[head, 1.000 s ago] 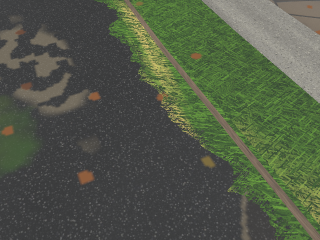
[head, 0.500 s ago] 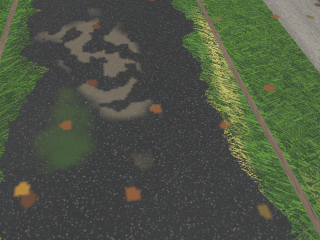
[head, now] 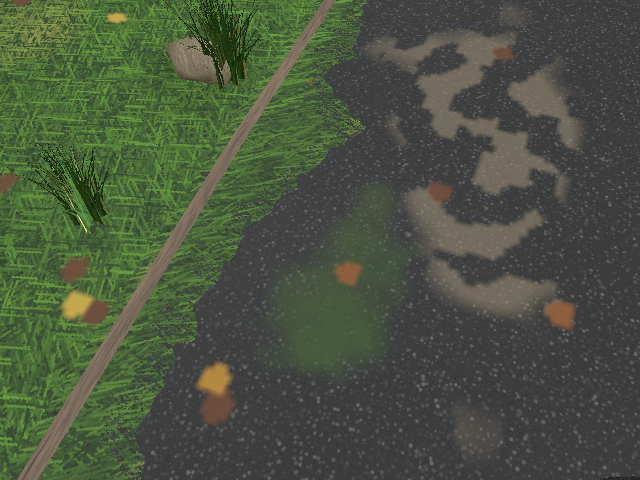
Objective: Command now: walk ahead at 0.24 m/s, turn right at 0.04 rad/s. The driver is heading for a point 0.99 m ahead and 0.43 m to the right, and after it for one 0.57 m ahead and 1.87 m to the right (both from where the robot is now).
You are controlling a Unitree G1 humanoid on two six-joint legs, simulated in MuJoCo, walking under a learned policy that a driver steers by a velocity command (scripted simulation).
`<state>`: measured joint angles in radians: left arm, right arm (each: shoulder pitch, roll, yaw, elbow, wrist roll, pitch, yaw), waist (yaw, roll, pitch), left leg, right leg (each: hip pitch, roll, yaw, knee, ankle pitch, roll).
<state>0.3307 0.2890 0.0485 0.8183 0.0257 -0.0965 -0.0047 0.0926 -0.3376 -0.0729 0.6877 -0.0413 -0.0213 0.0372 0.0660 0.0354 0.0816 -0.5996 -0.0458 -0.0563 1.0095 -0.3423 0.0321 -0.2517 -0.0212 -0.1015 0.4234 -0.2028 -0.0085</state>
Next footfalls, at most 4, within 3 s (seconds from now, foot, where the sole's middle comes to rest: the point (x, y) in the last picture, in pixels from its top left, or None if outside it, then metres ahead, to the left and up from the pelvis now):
0.12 left None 0.22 0.10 -0.78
0.64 right None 0.12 -0.14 -0.78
1.06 left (522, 419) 0.56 -0.34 -0.78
1.50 right None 0.74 -0.74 -0.78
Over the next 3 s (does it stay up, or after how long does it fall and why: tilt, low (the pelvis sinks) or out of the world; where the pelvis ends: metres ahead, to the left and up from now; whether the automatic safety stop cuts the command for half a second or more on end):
stays up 1.39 -0.80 0.00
